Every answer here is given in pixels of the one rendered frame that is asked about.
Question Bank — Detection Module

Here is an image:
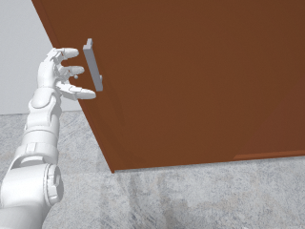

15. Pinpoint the robot left forearm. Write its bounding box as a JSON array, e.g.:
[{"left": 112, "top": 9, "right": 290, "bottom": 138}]
[{"left": 0, "top": 87, "right": 62, "bottom": 208}]

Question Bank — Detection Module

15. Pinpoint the left robot hand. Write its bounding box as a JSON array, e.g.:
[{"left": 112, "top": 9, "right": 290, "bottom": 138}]
[{"left": 37, "top": 48, "right": 96, "bottom": 101}]

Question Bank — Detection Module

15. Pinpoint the handle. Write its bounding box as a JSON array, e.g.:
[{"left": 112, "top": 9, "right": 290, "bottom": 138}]
[{"left": 83, "top": 38, "right": 103, "bottom": 92}]

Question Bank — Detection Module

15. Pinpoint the left robot upper arm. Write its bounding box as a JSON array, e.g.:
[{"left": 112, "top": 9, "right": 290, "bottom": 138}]
[{"left": 0, "top": 163, "right": 64, "bottom": 229}]

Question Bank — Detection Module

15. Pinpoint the wardrobe door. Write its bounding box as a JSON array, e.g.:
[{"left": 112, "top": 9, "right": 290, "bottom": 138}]
[
  {"left": 42, "top": 0, "right": 305, "bottom": 171},
  {"left": 237, "top": 73, "right": 305, "bottom": 155}
]

